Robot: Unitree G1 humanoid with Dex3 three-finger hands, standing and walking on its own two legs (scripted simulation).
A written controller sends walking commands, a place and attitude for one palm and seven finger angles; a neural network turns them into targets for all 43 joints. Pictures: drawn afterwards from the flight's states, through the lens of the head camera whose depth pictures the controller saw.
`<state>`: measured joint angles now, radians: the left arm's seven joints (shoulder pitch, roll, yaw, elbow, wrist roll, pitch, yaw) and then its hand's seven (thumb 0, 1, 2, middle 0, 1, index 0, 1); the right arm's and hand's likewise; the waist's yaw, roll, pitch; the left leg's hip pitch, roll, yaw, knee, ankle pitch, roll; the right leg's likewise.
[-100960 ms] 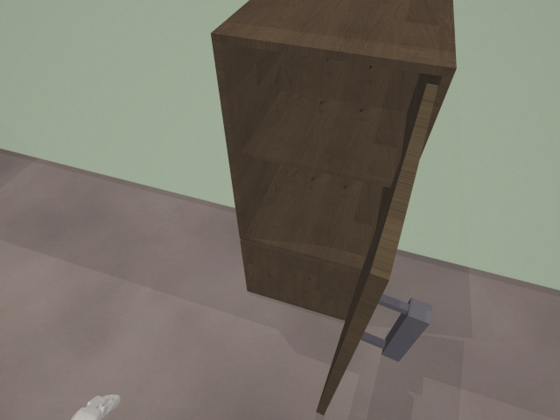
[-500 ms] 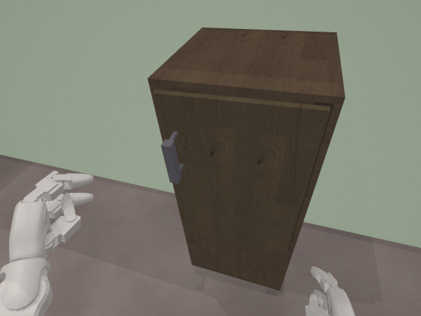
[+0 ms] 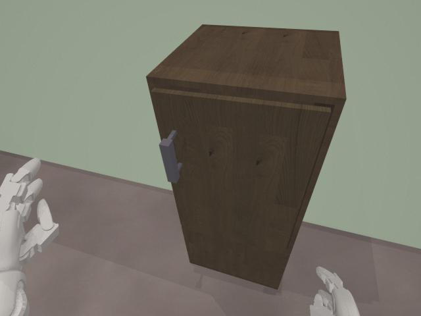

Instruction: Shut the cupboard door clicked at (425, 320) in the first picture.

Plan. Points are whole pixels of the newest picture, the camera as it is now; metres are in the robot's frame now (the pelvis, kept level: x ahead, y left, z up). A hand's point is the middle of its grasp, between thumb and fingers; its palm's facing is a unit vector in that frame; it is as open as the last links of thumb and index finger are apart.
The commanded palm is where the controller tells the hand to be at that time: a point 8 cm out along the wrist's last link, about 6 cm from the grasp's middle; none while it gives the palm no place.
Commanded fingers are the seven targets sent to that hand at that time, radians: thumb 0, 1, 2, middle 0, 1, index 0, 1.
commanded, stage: draw the hand back to the body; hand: left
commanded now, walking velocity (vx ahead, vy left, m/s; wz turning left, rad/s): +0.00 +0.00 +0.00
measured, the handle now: (173, 156) +0.49 +0.17 +0.03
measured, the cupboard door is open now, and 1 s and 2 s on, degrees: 1 1 1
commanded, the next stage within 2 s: step back with the hand held close in 0.06 s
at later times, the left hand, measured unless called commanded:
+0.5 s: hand (43, 233) +0.18 +0.28 +0.15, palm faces +0.37 -0.79 -0.48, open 7.4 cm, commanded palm +0.12 +0.32 +0.17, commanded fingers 0.00 0.90 0.90 -0.20 -0.30 -0.20 -0.30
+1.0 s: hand out of the picture +0.09 +0.29 +0.16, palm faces +0.49 -0.77 -0.41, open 7.4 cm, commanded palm +0.03 +0.33 +0.17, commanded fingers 0.00 0.90 0.90 -0.20 -0.30 -0.20 -0.30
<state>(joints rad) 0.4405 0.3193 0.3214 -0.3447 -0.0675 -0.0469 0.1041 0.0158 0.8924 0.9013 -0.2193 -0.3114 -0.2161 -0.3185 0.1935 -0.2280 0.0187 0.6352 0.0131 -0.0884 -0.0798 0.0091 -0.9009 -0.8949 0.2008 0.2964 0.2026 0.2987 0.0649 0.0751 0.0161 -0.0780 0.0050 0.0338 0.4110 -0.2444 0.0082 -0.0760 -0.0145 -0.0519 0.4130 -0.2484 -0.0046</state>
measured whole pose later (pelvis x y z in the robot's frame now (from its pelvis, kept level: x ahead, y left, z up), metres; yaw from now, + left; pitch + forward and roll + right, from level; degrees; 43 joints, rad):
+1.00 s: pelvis -0.10 +0.02 -0.02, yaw +1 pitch -1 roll -2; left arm 0.52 0.38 0.42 -0.51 -0.02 -0.20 0.17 0.02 0.89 0.90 -0.21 -0.30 -0.21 -0.31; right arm 0.26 -0.23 0.00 0.59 0.00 -0.03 -0.08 0.01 -0.90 -0.89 0.20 0.30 0.21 0.30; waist 0.00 0.00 -0.01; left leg -0.44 -0.01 0.02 0.68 -0.30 0.04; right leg -0.38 -0.01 -0.03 0.56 -0.17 0.01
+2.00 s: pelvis -0.23 +0.06 +0.00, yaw -4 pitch +1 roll -4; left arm 0.65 0.48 0.43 -0.70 -0.06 -0.21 0.14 0.02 0.89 0.90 -0.21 -0.30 -0.20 -0.30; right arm 0.27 -0.10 0.05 0.60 -0.03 -0.17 -0.04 0.01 -0.90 -0.89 0.20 0.30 0.21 0.30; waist -0.05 -0.06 0.00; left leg -0.36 0.04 0.02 0.35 -0.02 0.03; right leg -0.20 0.08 -0.04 0.56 -0.43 -0.01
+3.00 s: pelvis -0.24 +0.07 -0.02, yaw +0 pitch -2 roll -1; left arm 0.31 0.17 0.01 0.74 0.02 0.07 0.02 0.00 0.94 0.90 -0.20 -0.30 -0.20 -0.30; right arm 0.22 -0.24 0.00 0.86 -0.03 0.02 -0.01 0.00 -0.90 -0.89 0.20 0.30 0.20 0.30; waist -0.03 -0.04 0.03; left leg -0.41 -0.02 -0.02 0.67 -0.22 0.03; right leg -0.17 0.02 -0.08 0.65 -0.44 -0.03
